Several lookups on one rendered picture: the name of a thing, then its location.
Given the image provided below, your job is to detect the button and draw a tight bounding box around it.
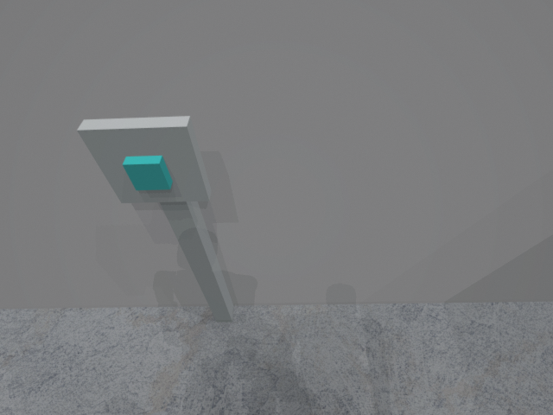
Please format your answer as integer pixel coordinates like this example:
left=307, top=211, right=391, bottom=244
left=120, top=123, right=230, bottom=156
left=123, top=156, right=173, bottom=190

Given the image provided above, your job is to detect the panel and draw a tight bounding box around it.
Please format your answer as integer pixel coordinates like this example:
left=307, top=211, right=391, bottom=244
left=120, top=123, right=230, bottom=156
left=77, top=116, right=234, bottom=322

